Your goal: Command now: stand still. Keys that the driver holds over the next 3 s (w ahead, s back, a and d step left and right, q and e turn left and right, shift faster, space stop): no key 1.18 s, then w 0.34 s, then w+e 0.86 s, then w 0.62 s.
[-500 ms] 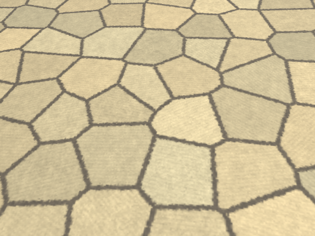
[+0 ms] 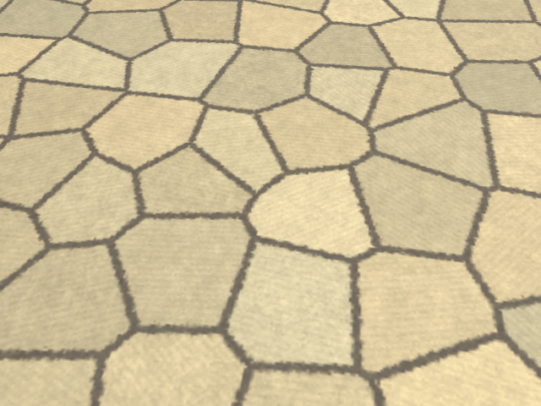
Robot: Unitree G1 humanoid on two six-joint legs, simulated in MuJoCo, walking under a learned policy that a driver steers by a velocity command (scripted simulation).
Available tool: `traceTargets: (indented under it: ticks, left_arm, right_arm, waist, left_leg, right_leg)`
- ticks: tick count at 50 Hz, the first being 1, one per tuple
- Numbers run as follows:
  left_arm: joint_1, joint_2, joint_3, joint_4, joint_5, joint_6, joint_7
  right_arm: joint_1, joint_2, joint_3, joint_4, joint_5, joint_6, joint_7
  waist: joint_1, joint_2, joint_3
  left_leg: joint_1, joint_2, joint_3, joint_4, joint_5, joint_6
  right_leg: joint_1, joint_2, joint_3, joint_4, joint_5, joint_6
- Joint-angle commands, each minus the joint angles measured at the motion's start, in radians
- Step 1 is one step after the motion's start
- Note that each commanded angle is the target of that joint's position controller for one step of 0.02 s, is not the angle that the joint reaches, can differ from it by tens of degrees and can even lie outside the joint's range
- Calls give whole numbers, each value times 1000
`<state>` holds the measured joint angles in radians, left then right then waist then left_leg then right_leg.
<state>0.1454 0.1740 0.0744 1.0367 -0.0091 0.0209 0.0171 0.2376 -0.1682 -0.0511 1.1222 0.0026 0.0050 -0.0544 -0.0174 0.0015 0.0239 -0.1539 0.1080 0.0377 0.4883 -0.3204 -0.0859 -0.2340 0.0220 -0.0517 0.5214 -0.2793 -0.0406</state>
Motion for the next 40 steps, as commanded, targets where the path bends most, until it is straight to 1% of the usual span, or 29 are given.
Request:
traceTargets:
  ticks: [1,19,40]
  left_arm:
    - [11,90,15,-24,0,-4,3]
    - [5,93,6,12,0,0,4]
    - [24,86,-6,27,-2,1,3]
  right_arm:
    - [70,-92,-15,-7,-1,-5,-3]
    - [114,-77,-11,-1,-3,-8,-5]
    - [170,-66,-5,-18,-3,-10,-8]
  waist:
    - [1,4,-11]
    - [4,6,17]
    - [6,4,23]
  left_leg:
    - [-69,-16,27,-68,156,24]
    - [-71,-24,38,-82,113,24]
    - [-83,-24,40,-73,108,23]
  right_leg:
    - [84,-66,56,-66,353,-18]
    - [66,-60,56,-80,243,-7]
    - [55,-62,61,-80,227,-7]
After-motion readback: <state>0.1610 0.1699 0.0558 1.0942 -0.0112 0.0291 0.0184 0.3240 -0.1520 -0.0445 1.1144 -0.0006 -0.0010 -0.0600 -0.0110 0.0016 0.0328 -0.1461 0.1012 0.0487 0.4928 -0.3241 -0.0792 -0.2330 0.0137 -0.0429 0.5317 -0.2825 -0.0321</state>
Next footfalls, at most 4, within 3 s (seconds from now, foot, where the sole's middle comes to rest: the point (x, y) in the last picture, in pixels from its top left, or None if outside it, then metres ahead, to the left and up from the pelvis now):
1.52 left None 0.11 0.17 -0.77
2.04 right None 0.44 -0.05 -0.77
2.46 left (260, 313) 0.76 0.05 -0.77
3.00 right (380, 281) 0.86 -0.30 -0.77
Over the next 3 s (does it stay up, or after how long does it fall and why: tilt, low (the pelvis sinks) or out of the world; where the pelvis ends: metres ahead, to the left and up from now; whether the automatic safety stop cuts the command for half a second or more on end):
stays up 0.79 -0.13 -0.01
